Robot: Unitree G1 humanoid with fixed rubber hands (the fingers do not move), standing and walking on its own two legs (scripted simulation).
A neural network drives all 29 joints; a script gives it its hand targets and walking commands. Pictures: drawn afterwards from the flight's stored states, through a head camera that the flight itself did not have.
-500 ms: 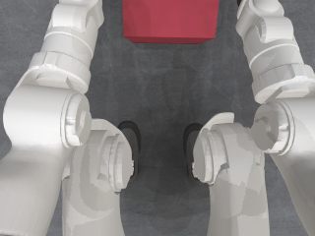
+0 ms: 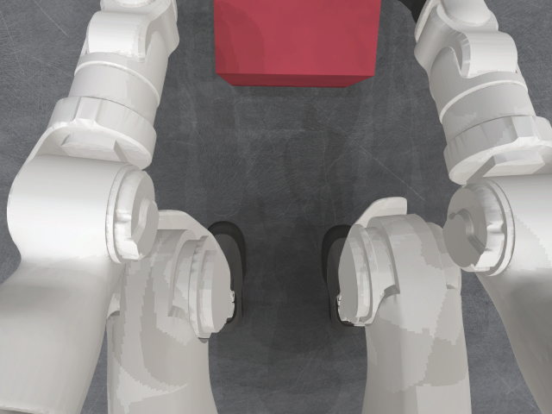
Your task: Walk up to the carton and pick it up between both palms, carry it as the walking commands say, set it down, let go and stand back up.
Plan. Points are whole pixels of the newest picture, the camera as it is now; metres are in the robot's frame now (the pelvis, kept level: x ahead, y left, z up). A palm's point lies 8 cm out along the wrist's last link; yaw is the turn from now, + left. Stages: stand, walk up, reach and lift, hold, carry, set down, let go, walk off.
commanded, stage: reach and lift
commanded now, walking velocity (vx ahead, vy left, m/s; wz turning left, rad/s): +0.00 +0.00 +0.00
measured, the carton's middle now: (293, 6) +0.55 -0.02 -0.26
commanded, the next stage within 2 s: none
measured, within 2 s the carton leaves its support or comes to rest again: leaves its support in 0.24 s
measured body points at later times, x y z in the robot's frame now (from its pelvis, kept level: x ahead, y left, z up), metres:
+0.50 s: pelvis -0.03 +0.00 +0.02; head +0.33 +0.00 +0.28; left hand +0.57 +0.12 -0.11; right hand +0.53 -0.15 -0.13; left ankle +0.10 +0.11 -0.30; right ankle +0.09 -0.11 -0.30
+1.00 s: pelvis -0.02 +0.00 +0.07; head +0.35 -0.01 +0.31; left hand +0.56 +0.11 -0.07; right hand +0.53 -0.15 -0.09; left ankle +0.10 +0.11 -0.30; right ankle +0.09 -0.11 -0.30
